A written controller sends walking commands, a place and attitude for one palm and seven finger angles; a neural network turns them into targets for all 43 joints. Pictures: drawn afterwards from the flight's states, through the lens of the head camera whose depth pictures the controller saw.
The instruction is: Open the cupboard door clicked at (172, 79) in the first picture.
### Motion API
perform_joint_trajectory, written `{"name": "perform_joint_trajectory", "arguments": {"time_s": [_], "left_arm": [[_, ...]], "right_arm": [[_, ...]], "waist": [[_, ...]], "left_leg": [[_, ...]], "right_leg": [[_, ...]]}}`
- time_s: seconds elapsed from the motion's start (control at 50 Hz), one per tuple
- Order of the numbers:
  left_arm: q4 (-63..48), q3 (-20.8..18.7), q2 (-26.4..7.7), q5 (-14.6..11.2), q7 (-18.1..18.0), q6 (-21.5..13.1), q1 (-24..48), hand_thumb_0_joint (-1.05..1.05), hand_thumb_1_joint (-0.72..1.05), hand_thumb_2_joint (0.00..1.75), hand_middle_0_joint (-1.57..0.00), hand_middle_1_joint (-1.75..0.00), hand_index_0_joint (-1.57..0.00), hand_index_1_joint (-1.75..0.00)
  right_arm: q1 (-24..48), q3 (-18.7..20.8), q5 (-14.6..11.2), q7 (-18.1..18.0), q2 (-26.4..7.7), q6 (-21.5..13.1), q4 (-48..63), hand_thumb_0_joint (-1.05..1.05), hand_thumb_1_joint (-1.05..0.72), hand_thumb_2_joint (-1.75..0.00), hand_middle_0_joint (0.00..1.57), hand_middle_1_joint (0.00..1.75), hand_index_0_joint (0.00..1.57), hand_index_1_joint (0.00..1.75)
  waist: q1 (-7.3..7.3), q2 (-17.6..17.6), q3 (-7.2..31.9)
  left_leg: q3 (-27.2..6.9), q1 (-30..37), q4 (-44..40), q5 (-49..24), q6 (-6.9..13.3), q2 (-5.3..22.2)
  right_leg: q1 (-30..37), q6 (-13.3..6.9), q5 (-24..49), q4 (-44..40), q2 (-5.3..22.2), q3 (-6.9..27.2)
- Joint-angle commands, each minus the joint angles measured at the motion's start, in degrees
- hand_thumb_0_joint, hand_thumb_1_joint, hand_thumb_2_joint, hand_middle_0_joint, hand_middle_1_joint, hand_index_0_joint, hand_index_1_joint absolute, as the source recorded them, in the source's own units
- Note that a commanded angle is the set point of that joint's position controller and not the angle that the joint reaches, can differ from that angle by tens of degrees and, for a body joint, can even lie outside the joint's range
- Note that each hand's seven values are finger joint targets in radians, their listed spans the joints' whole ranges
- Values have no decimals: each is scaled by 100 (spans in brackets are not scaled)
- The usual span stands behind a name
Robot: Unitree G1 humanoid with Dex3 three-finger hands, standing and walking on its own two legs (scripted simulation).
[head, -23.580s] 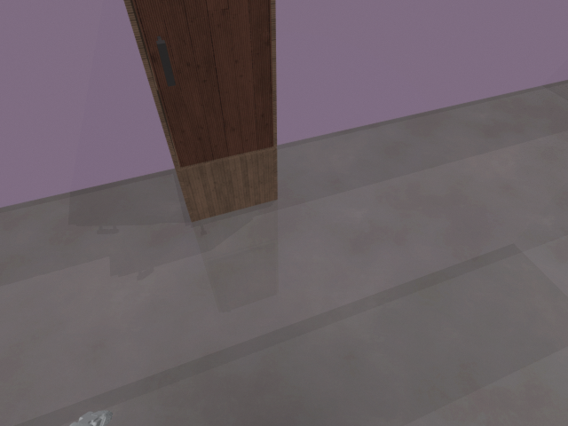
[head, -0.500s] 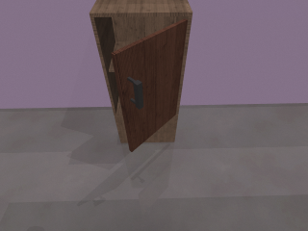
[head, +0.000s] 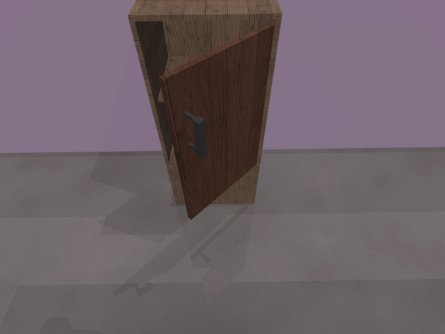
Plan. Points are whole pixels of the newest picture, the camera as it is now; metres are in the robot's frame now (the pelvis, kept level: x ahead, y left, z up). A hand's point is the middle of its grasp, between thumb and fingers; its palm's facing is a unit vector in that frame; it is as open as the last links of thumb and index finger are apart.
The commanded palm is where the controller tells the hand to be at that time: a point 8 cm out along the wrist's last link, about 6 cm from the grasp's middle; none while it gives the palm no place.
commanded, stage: look to check the result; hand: left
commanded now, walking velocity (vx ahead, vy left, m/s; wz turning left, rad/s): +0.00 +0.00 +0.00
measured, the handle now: (195, 134) +0.58 +0.11 +0.00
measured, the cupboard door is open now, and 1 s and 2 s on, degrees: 45 45 45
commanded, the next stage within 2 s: walk to a spot facing it in 0.14 s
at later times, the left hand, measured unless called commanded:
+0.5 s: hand out of the picture +0.06 +0.20 -0.17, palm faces -0.06 -0.96 -0.26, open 7.4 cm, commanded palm none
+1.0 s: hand out of the picture +0.09 +0.14 -0.16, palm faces -0.27 -0.92 -0.28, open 7.4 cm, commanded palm none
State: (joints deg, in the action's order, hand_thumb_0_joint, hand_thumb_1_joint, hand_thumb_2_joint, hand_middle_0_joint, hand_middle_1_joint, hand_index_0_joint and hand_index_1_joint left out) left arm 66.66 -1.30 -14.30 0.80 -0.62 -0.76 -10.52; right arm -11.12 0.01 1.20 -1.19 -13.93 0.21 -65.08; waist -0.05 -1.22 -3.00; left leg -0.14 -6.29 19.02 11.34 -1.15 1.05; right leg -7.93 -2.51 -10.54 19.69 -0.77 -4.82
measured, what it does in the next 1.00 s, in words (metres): lifts its left foot, turning right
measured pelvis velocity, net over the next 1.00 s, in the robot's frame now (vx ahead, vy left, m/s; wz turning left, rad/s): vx -0.01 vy -0.04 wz -0.36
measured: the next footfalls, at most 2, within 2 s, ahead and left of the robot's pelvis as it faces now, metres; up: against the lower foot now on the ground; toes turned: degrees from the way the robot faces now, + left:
left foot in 1.30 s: +0.11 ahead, +0.10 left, +0.00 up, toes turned -34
right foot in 1.58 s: -0.02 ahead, -0.17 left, +0.00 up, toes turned -44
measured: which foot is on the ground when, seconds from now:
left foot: down 0.00-0.74, up 0.76-1.00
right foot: down 0.00-1.00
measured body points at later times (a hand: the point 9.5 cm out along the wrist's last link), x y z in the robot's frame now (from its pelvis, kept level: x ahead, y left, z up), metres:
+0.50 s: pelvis +0.00 +0.00 -0.01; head +0.02 -0.01 +0.44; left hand +0.07 +0.25 -0.15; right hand +0.03 -0.26 -0.16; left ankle -0.01 +0.13 -0.75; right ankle +0.00 -0.09 -0.75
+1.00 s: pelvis -0.01 -0.04 +0.00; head +0.04 -0.09 +0.44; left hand +0.10 +0.19 -0.14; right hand +0.00 -0.32 -0.16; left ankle +0.02 +0.13 -0.67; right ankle -0.02 -0.10 -0.75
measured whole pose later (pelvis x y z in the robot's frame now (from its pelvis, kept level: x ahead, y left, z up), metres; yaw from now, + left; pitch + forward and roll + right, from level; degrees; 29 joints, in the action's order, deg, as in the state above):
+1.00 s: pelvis -0.01 -0.04 +0.00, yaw -21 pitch +2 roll +3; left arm 55.3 -4.4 -10.8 1.4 -0.3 1.7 -13.8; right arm -5.5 3.7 0.8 -1.8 -12.9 3.2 -54.0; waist 1.5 -0.1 -5.8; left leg -1.3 -27.0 60.4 21.8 -3.6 2.1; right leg -15.6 -5.6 -11.6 26.3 -5.5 5.8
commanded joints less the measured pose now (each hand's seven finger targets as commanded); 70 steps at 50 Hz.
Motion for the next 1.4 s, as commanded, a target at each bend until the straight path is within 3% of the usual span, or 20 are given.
{"name": "perform_joint_trajectory", "arguments": {"time_s": [0.0, 0.24, 0.32, 0.44, 0.54, 0.6, 0.68, 0.7, 0.72, 0.74, 0.76, 0.84, 0.94, 1.16, 1.22, 1.26, 1.28, 1.3, 1.32, 1.38], "left_arm": [[-307, -148, -942, -21, -76, -128, 87, 0, 90, 90, -20, -30, -20, -30], [-364, -146, -1035, -22, -77, -144, 246, 0, 90, 90, -20, -30, -20, -30], [-390, -134, -645, -17, -97, 7, 69, 0, 90, 90, -20, -30, -20, -30], [-831, -344, -773, 39, -25, 215, 38, 0, 90, 90, -20, -30, -20, -30], [-1208, -396, -555, 60, 68, 286, 73, 0, 90, 90, -20, -30, -20, -30], [-1405, -446, -348, 61, 125, 366, 158, 0, 90, 90, -20, -30, -20, -30], [-1291, -487, -290, 44, 186, 276, -532, 0, 90, 90, -20, -30, -20, -30], [-1234, -579, -706, 100, 143, 188, -861, 0, 90, 90, -20, -30, -20, -30], [-1239, -699, -1315, 111, 41, 158, -1001, 0, 90, 90, -20, -30, -20, -30], [-1282, -649, -1261, 28, -7, 186, -1030, 0, 90, 90, -20, -30, -20, -30], [-1382, -651, -1066, 53, -54, 198, -629, 0, 90, 90, -20, -30, -20, -30], [-1493, -569, -747, 32, -89, 121, -374, 0, 90, 90, -20, -30, -20, -30], [-1444, -592, -786, 38, -71, 134, -687, 0, 90, 90, -20, -30, -20, -30], [-1681, -652, -966, 96, -43, 178, -555, 0, 90, 90, -20, -30, -20, -30], [-1767, -603, -851, 32, -49, 186, -213, 0, 90, 90, -20, -30, -20, -30], [-2003, -497, -469, -14, 82, 158, -243, 0, 90, 90, -20, -30, -20, -30], [-2109, -548, -644, 71, 146, 142, -172, 0, 90, 90, -20, -30, -20, -30], [-2010, -569, -617, 126, 153, 174, -120, 0, 90, 90, -20, -30, -20, -30], [-1921, -582, -597, 117, 170, 198, -134, 0, 90, 90, -20, -30, -20, -30], [-2014, -467, -388, 39, 272, 271, -17, 0, 90, 90, -20, -30, -20, -30]], "right_arm": [[-43, 145, -13, -49, -880, -96, 222, 0, -90, -90, 20, 30, 20, 30], [61, 146, 4, -37, -951, -112, 227, 0, -90, -90, 20, 30, 20, 30], [-280, 100, 13, -90, -464, -11, 197, 0, -90, -90, 20, 30, 20, 30], [-380, 322, 7, -172, -626, 99, 610, 0, -90, -90, 20, 30, 20, 30], [-386, 453, 41, -198, -815, 73, 892, 0, -90, -90, 20, 30, 20, 30], [-329, 470, 78, -209, -869, 12, 1029, 0, -90, -90, 20, 30, 20, 30], [26, 504, 88, -196, -947, 28, 1184, 0, -90, -90, 20, 30, 20, 30], [46, 504, 6, -166, -755, 82, 1271, 0, -90, -90, 20, 30, 20, 30], [190, 465, -58, -110, -369, 95, 1515, 0, -90, -90, 20, 30, 20, 30], [140, 474, -40, -107, -513, 176, 1447, 0, -90, -90, 20, 30, 20, 30], [327, 497, -47, -108, -480, 175, 1416, 0, -90, -90, 20, 30, 20, 30], [248, 458, -22, -62, -321, 179, 1324, 0, -90, -90, 20, 30, 20, 30], [507, 474, -49, -103, -330, 202, 1456, 0, -90, -90, 20, 30, 20, 30], [722, 451, -139, -110, -327, 45, 1820, 0, -90, -90, 20, 30, 20, 30], [-13, 460, -146, -173, -495, -53, 1652, 0, -90, -90, 20, 30, 20, 30], [-196, 573, 3, -226, -1323, -100, 1757, 0, -90, -90, 20, 30, 20, 30], [-104, 540, 56, -253, -1338, -55, 1890, 0, -90, -90, 20, 30, 20, 30], [-22, 474, 121, -245, -1106, -101, 1874, 0, -90, -90, 20, 30, 20, 30], [-16, 413, 112, -231, -942, -96, 1867, 0, -90, -90, 20, 30, 20, 30], [65, 414, 115, -218, -856, -85, 1901, 0, -90, -90, 20, 30, 20, 30]], "waist": [[-7, 155, 178], [-13, 52, 247], [-54, 163, 319], [-77, 261, 216], [-63, -473, 192], [-5, -1081, 67], [363, -478, 254], [504, 857, 259], [534, 2190, 192], [510, 1343, 276], [331, 1265, 140], [118, 581, 519], [237, 782, 527], [229, 854, 689], [-164, 543, 912], [-140, -1638, 736], [-93, -804, 448], [-4, -780, 436], [69, -903, 386], [96, -1126, 531]], "left_leg": [[-357, -120, -271, -719, 222, 530], [-347, -77, -335, -845, 195, 536], [-18, 3, 25, -867, 104, 600], [308, -210, 552, -241, 149, 706], [-234, -219, 135, 143, 497, 1381], [-737, -382, -328, -848, 1190, 2319], [430, -593, 1129, -1508, 545, 1679], [890, -1303, 2499, -223, 83, 952], [877, -2482, 4043, 2472, -190, 80], [18, -2471, 4694, 2396, -113, 219], [-178, -2717, 4982, 1993, -110, 287], [-179, -2496, 4689, 1069, -206, 299], [-207, -2620, 4169, 1005, -258, 161], [-327, -1681, 2232, 1278, -105, -141], [-445, 124, 383, 229, -12, 113], [-2718, 946, -494, -755, 1059, 2615], [-2548, 18, -339, -1070, 1419, 2883], [-2333, -84, -116, -1996, 1399, 2539], [-1525, -159, 97, -2679, 1151, 2117], [-190, 45, 495, -3078, 768, 1462]], "right_leg": [[76, -48, 641, -428, 779, 713], [225, -45, 918, -436, 806, 748], [22, -15, 1469, -126, 790, 887], [-590, -140, 1467, 401, 688, 1312], [-1315, 5, 574, 1456, 148, 1054], [-1664, 166, -1877, 3472, 69, 575], [-518, 154, -727, 1580, 171, 272], [18, -81, 814, 284, 720, 1367], [197, -756, 2358, -321, 2135, 3521], [-3, -1086, 1331, -358, 2147, 3425], [-195, -1092, 814, -316, 1789, 3482], [2, -776, 1375, -57, 1248, 2668], [412, -583, 1863, -33, 1064, 2764], [11, -843, 1912, 198, 923, 3567], [-1071, -323, 1386, 714, 496, 3204], [-2891, 373, -2475, 2844, -580, 1251], [-2732, 504, -2456, 3964, -237, 938], [-2858, 546, -2227, 4544, -181, 969], [-2813, 577, -1938, 4870, -74, 930], [-2394, 580, -1665, 3901, 94, 448]]}}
